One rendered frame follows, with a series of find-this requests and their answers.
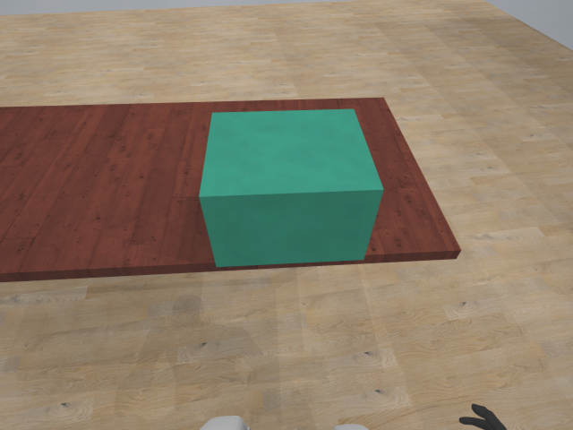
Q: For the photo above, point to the right robot hand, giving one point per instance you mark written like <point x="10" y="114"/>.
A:
<point x="490" y="422"/>

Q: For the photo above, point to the table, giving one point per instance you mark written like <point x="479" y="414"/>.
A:
<point x="92" y="191"/>

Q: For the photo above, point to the carton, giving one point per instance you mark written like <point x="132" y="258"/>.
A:
<point x="288" y="187"/>

